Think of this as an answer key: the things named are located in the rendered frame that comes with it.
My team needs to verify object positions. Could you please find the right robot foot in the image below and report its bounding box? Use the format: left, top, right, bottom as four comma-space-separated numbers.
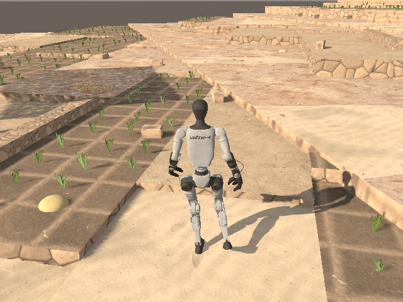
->
223, 240, 232, 250

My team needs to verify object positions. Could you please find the robot left upper arm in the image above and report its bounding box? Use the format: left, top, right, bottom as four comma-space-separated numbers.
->
171, 127, 187, 161

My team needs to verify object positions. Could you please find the robot left forearm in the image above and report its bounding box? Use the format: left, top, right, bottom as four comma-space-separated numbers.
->
169, 152, 178, 171

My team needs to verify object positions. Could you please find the robot right upper arm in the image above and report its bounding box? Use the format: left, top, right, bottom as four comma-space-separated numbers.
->
213, 126, 232, 162

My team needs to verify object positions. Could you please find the robot right forearm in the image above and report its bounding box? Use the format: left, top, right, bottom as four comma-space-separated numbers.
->
227, 152, 241, 178

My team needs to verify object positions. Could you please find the left robot hand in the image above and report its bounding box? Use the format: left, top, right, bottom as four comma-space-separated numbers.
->
169, 166, 183, 177

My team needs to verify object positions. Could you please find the humanoid robot head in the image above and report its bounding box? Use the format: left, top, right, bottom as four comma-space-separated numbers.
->
190, 99, 211, 130

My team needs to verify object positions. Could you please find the right robot hand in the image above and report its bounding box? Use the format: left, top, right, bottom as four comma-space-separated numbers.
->
228, 176, 243, 191

